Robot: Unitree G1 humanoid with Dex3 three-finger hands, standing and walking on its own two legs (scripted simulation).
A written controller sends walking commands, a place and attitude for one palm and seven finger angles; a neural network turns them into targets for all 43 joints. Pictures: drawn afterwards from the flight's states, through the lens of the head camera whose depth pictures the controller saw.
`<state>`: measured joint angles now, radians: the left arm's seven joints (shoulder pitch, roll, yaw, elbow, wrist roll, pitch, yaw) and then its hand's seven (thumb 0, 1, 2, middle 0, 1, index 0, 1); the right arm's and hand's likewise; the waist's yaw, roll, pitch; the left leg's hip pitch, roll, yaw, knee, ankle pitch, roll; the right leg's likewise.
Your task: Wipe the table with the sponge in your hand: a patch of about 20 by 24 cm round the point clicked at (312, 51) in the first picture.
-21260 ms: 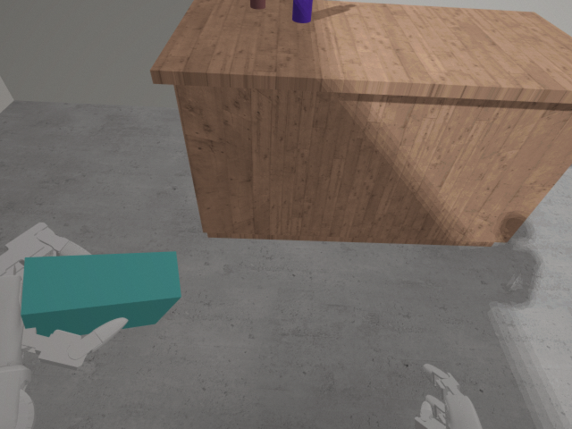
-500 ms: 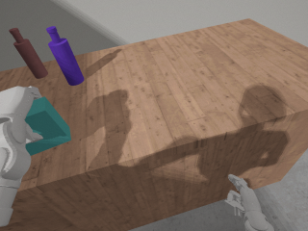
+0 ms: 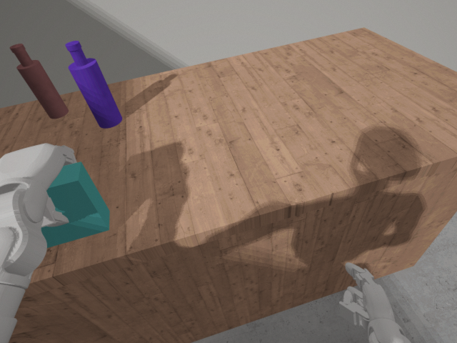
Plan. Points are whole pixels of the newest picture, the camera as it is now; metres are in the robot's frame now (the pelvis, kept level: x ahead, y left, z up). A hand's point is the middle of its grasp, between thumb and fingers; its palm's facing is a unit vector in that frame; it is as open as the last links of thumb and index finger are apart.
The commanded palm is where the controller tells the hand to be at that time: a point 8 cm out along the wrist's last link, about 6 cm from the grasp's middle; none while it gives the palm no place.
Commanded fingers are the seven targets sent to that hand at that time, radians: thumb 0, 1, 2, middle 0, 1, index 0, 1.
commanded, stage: lower the sponge onto the table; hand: left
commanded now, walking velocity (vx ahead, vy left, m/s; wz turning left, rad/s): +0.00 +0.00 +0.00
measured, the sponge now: (64, 215) +0.27 +0.34 +0.11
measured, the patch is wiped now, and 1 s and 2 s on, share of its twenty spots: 0.05 0.05 0.35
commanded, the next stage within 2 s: wipe forward along the first lane in 0.92 s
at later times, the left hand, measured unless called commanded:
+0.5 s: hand (70, 199) +0.28 +0.31 +0.14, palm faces -0.05 -0.04 -1.00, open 9.3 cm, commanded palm +0.25 +0.32 +0.25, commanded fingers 0.00 0.10 1.30 -1.20 -1.60 -1.20 -1.60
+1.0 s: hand (59, 199) +0.27 +0.32 +0.16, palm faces +0.03 +0.00 -1.00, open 9.4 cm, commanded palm +0.24 +0.33 +0.22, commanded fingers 0.00 0.10 1.30 -1.20 -1.60 -1.20 -1.60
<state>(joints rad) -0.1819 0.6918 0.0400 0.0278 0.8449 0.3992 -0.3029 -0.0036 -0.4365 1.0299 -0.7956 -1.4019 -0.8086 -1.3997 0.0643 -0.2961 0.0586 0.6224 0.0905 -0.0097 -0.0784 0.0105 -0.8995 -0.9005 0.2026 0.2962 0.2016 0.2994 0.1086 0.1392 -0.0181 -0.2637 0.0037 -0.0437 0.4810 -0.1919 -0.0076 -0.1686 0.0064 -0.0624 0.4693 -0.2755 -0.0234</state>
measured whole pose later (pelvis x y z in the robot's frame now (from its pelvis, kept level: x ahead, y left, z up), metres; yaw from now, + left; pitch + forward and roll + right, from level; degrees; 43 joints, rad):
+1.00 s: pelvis +0.00 +0.00 +0.00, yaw +0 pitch -3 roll -1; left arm -0.09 0.67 0.05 -0.07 0.86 0.26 -0.19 0.00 -0.44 1.04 -0.80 -1.41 -0.81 -1.40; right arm 0.07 -0.27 0.06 0.64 0.07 -0.02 -0.09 0.01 -0.90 -0.90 0.20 0.30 0.20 0.30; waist 0.14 0.10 0.00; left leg -0.24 0.01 -0.05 0.49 -0.21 -0.01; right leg -0.13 0.01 -0.07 0.46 -0.28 -0.03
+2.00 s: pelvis +0.01 +0.01 +0.00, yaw +0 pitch +3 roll -1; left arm -0.48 0.70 0.10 0.52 0.95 0.15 -0.17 0.01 -0.46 1.05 -0.81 -1.38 -0.82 -1.39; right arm 0.18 -0.29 0.02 0.67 0.08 0.06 -0.08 0.01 -0.90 -0.90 0.20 0.30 0.20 0.30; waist 0.06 0.08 -0.04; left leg -0.36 0.00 -0.04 0.52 -0.21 0.01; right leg -0.25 0.00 -0.06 0.47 -0.27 -0.01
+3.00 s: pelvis +0.03 +0.04 +0.00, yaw -2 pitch +9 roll -2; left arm -0.71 0.79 0.11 0.79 0.99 -0.01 -0.13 0.01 -0.46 1.07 -0.79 -1.39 -0.81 -1.41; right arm 0.29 -0.29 -0.02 0.70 0.09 0.12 -0.07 0.00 -0.90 -0.90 0.20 0.30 0.20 0.30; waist 0.00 0.06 -0.07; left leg -0.45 0.00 -0.01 0.54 -0.24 0.04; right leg -0.32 0.00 -0.02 0.44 -0.26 0.01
